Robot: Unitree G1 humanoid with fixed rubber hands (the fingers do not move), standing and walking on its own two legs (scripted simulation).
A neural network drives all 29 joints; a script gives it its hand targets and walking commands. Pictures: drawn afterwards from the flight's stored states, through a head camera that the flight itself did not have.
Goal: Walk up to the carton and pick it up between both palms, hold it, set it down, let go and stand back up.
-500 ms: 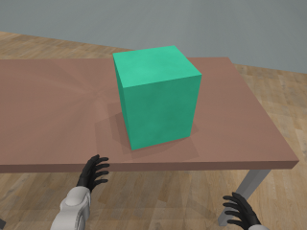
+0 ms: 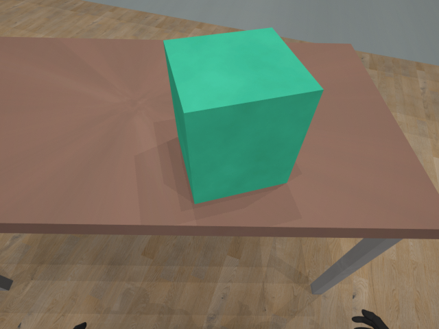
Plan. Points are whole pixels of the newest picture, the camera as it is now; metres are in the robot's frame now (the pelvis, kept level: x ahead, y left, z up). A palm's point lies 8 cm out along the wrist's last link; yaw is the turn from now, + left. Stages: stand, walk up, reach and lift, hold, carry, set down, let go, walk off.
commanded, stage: stand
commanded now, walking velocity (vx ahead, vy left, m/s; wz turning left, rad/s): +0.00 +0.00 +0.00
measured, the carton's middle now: (231, 119) +0.48 +0.00 +0.10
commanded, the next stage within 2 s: none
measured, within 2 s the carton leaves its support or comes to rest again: neither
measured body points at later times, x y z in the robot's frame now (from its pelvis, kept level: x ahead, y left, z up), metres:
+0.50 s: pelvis +0.08 +0.02 +0.00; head +0.13 +0.04 +0.44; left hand +0.21 +0.30 -0.15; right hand +0.16 -0.27 -0.12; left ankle +0.01 +0.13 -0.73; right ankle +0.02 -0.10 -0.73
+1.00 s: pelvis +0.18 +0.05 -0.02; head +0.23 +0.07 +0.43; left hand +0.28 +0.34 -0.16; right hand +0.26 -0.26 -0.12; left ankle +0.16 +0.15 -0.74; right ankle +0.08 -0.10 -0.73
